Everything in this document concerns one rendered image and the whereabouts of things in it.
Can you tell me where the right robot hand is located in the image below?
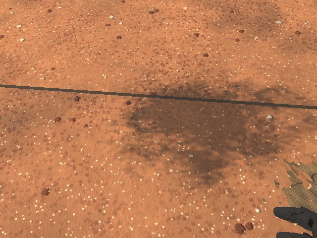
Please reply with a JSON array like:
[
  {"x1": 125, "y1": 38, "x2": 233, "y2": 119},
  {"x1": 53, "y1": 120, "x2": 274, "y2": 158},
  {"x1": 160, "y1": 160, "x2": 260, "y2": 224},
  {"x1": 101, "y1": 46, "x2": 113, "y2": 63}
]
[{"x1": 273, "y1": 206, "x2": 317, "y2": 238}]

